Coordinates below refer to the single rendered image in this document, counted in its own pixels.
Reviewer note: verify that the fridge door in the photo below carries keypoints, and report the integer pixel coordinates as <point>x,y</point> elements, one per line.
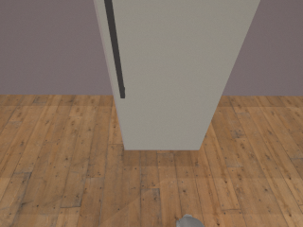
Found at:
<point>176,57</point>

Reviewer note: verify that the handle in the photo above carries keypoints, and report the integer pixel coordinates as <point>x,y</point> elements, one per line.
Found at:
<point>112,30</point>

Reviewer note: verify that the right robot thigh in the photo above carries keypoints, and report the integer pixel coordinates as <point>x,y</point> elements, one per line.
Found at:
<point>188,222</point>

